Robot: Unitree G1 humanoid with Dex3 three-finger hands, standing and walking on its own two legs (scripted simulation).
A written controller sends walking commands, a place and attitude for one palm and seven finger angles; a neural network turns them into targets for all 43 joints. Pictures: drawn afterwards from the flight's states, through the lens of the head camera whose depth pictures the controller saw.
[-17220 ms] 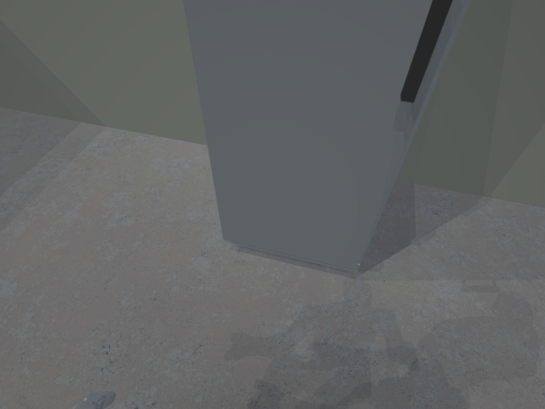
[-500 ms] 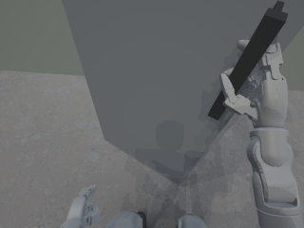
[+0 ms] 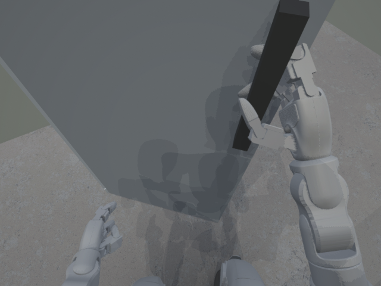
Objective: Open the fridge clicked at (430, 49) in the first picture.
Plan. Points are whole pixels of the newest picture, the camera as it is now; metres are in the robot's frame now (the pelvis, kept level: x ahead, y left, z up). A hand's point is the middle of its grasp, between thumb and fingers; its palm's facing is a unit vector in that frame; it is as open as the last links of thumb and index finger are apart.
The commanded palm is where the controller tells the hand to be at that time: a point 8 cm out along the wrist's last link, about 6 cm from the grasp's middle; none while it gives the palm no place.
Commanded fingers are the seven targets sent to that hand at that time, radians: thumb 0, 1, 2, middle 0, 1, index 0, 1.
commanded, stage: walk backward, drawing the door open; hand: right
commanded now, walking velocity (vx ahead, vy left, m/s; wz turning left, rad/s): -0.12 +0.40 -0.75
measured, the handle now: (260, 85) +0.37 -0.05 +0.23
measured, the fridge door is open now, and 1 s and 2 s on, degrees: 45 72 71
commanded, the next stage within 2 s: stop walking and hold the door back in 0.74 s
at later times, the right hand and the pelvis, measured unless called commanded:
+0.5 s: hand (195, 197) +0.21 +0.02 +0.22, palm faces +0.36 +0.92 -0.17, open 7.8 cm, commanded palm +0.16 -0.01 +0.23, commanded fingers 0.00 -0.90 -0.90 0.45 1.40 0.45 1.40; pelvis -0.02 +0.23 +0.00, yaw -25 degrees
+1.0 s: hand (115, 262) +0.14 +0.09 +0.22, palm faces +0.80 +0.57 -0.18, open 7.2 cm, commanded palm +0.10 +0.06 +0.21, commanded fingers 0.00 -0.90 -0.90 0.45 1.40 0.45 1.40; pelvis +0.03 +0.43 +0.00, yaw -45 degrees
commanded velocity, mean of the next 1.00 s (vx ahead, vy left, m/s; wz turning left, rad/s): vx -0.10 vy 0.24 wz -0.61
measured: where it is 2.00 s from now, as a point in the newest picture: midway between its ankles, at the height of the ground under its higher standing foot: outside the picture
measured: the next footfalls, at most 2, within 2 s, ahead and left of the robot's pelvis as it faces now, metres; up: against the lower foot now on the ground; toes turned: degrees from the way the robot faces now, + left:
right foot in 0.04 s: +0.09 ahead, -0.12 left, +0.00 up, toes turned -4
left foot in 0.24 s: +0.07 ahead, +0.28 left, +0.00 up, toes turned -14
